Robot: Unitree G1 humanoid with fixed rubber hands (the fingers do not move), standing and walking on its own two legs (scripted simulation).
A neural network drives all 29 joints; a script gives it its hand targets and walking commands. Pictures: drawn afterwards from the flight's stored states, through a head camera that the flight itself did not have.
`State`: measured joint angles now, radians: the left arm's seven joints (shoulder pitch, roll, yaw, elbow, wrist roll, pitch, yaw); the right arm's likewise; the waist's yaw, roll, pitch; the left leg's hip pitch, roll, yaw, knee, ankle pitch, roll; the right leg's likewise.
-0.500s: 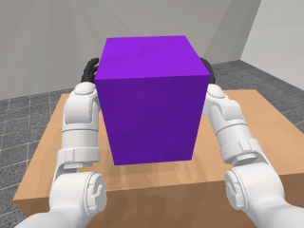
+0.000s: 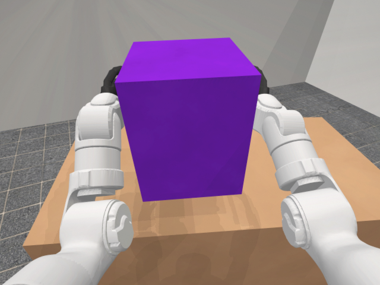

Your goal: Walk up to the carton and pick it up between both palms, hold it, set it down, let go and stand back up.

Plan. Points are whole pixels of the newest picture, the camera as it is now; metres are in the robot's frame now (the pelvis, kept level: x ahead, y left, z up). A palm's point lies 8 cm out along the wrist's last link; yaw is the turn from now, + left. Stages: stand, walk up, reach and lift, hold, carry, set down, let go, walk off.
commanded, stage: hold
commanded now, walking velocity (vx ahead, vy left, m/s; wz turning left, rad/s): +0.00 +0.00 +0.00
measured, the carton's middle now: (187, 117) +0.37 +0.00 +0.24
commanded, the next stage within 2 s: none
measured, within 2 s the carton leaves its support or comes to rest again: neither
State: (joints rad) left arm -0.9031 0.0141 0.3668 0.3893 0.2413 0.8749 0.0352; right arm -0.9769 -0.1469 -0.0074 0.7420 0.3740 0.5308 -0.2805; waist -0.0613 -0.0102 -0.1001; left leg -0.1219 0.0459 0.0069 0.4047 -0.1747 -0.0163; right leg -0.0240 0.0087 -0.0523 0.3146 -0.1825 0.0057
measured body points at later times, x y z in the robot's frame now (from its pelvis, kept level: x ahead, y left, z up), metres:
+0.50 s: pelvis +0.00 +0.00 +0.00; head -0.08 +0.02 +0.44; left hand +0.39 +0.15 +0.26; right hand +0.39 -0.14 +0.27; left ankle +0.04 +0.12 -0.75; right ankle +0.00 -0.12 -0.75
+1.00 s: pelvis +0.01 +0.00 +0.00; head -0.08 +0.02 +0.44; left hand +0.39 +0.15 +0.26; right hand +0.39 -0.14 +0.26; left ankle +0.04 +0.12 -0.75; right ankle +0.00 -0.12 -0.75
